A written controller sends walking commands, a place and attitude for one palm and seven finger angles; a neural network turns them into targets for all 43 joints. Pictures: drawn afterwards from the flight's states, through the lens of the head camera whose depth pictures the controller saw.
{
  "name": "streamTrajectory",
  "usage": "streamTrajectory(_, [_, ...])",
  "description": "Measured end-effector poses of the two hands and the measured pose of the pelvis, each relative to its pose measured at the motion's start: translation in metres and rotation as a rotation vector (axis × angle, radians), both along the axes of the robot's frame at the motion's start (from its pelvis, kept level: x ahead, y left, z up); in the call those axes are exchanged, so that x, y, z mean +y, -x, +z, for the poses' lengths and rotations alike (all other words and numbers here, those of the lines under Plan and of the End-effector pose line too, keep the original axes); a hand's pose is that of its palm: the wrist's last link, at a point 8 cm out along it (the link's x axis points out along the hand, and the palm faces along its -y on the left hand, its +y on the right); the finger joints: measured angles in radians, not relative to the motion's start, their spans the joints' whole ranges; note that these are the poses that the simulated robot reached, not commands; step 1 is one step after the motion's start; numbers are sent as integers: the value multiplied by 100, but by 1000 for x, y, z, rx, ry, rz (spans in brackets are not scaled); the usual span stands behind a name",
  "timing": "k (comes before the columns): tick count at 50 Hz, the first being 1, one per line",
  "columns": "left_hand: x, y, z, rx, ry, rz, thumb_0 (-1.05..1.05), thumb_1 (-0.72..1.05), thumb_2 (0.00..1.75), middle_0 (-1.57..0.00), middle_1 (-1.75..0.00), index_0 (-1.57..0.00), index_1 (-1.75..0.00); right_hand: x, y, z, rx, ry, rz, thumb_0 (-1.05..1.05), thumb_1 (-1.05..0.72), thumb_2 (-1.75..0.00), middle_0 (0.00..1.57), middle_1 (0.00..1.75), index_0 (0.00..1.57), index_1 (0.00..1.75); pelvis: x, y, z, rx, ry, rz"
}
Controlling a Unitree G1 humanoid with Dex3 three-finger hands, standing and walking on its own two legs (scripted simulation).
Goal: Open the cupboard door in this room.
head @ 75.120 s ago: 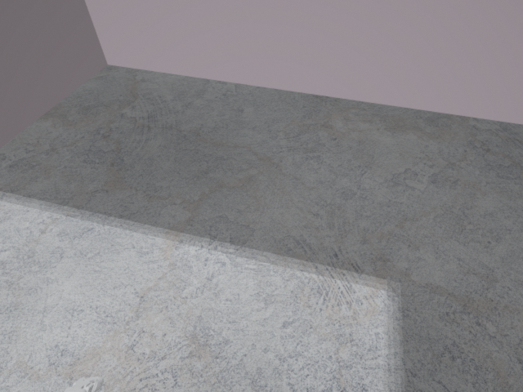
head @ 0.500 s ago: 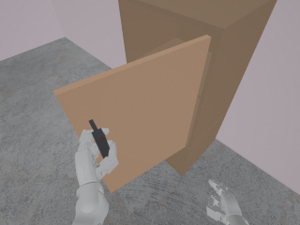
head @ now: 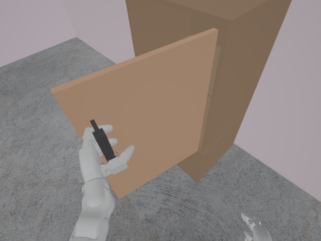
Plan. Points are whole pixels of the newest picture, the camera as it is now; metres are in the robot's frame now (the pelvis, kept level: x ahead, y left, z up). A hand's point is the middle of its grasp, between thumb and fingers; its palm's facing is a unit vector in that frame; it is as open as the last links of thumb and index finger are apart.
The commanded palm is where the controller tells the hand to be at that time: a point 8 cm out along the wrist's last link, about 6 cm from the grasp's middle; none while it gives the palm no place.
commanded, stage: open thumb and fingers to let go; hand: left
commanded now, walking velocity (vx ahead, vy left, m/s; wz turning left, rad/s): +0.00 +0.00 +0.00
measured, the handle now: (103, 143) +0.34 +0.17 +0.07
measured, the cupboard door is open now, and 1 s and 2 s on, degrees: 79 80 80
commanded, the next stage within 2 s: slide the hand sideways off the handle in 0.46 s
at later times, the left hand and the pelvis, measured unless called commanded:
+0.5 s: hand (114, 156) +0.30 +0.13 +0.07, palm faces +0.33 -0.94 -0.01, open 14.6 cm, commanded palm +0.26 +0.17 +0.07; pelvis -0.01 +0.03 +0.00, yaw +0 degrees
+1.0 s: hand (109, 169) +0.27 +0.14 +0.07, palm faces -0.12 -0.99 -0.02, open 16.0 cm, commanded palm +0.23 +0.20 +0.07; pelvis -0.01 +0.05 +0.00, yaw -1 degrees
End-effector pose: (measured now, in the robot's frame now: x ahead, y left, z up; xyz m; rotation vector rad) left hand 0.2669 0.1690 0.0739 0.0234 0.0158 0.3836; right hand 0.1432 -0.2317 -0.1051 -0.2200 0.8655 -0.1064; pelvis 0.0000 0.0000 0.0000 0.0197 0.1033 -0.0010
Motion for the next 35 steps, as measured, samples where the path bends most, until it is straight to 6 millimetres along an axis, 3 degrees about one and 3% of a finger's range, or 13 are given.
streamTrajectory(7, [2, 3, 0, -12, 9, 0, 0, -22, 42, -32, -122, -32, -122, 6, 5, 5, -24, -4, -4, 1, -90, -90, 20, 30, 20, 30, 7, 5, 1, -7, 2, -8])
streamTrajectory(13, [2, 3, 0, -24, 12, -15, -1, -41, 34, -29, -109, -29, -109, 20, 0, 9, -52, -12, 16, 1, -90, -90, 20, 30, 20, 30, 16, 8, 1, -12, 6, -9])
streamTrajectory(19, [0, 4, -1, -28, 12, -35, -1, -47, 31, -28, -87, -27, -86, 38, -7, 12, -71, -23, 44, 1, -90, -90, 20, 30, 20, 30, 24, 9, 0, -14, 9, -8])
streamTrajectory(30, [5, 6, -1, -30, -2, -59, -1, -50, 30, -41, -66, -38, -68, 61, -15, 11, -72, -38, 86, 1, -90, -90, 20, 30, 20, 30, 36, 11, -3, -9, 16, -1])
streamTrajectory(35, [19, 12, -1, -31, -91, -342, -1, -49, 30, -32, -51, -24, -54, 62, -9, 12, -91, -35, 89, 1, -90, -90, 20, 30, 20, 30, 40, 11, -5, -17, 18, 5])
